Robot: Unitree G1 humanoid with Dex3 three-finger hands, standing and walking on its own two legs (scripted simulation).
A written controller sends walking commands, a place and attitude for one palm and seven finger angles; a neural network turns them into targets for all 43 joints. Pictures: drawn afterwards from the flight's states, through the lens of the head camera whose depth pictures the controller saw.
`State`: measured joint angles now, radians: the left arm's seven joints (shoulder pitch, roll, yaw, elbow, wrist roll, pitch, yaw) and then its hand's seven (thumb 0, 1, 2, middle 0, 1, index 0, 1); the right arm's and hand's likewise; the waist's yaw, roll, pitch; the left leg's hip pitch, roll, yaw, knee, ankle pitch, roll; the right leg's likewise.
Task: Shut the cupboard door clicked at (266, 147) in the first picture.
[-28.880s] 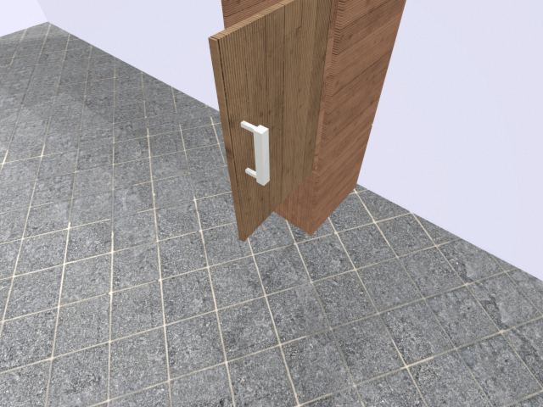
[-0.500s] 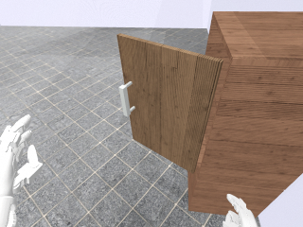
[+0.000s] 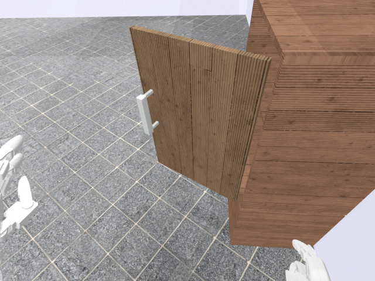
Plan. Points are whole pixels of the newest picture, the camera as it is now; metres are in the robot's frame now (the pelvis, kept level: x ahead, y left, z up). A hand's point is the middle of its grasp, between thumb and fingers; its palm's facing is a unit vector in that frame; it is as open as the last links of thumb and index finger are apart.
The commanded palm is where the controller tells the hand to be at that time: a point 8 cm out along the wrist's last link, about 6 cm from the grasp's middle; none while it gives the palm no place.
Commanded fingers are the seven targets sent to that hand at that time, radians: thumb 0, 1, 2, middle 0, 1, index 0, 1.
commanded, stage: step back with the hand held close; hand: left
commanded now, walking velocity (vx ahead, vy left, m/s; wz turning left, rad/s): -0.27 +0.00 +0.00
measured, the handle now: (149, 112) +0.62 +0.18 -0.01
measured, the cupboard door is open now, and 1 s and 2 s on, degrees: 61 61 61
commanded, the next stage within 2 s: stop stepping back and stand still in 1.04 s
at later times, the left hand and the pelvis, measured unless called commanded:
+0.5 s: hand out of the picture +0.10 +0.31 +0.16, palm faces +0.49 -0.73 -0.48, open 7.4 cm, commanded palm +0.04 +0.33 +0.18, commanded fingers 0.00 0.90 0.90 -0.20 -0.30 -0.20 -0.30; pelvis -0.08 +0.03 -0.01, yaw +4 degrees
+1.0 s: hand out of the picture +0.00 +0.32 +0.18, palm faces +0.50 -0.73 -0.46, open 7.4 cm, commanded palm -0.08 +0.35 +0.18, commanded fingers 0.00 0.90 0.90 -0.20 -0.30 -0.20 -0.30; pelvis -0.18 +0.03 -0.02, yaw +7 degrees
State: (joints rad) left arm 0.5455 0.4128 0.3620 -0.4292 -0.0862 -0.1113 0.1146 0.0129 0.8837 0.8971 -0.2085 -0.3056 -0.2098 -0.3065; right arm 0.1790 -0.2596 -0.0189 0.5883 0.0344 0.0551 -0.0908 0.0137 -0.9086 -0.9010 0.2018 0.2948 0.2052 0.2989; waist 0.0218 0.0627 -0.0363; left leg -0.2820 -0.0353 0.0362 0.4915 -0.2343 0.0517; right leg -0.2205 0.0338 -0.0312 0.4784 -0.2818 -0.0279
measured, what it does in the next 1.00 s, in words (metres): walks backwards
